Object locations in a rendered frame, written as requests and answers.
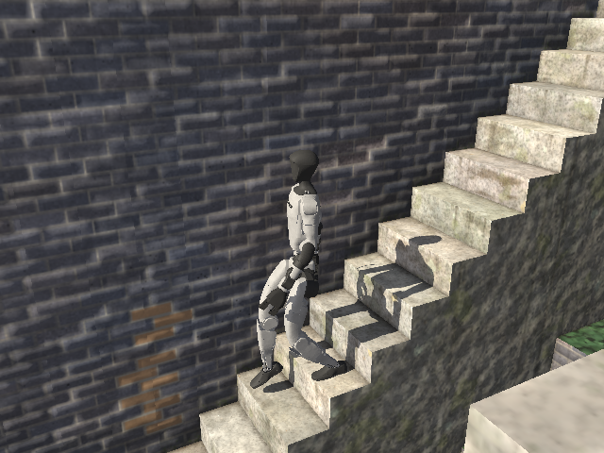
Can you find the robot left upper arm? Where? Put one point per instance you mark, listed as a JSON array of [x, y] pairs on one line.
[[309, 213]]

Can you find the robot right thigh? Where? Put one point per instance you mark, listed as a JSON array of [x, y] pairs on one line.
[[268, 321]]

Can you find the robot left thigh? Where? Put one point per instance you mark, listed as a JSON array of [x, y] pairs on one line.
[[296, 307]]

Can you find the left robot hand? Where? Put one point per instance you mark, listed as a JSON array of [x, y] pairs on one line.
[[276, 298]]

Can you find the robot thigh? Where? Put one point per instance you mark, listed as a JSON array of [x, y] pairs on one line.
[[268, 321], [296, 307]]

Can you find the robot left forearm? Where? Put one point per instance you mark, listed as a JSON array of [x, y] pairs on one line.
[[301, 261]]

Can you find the right robot hand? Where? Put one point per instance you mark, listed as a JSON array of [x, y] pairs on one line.
[[315, 258]]

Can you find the robot right forearm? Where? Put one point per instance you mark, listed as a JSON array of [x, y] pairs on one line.
[[318, 238]]

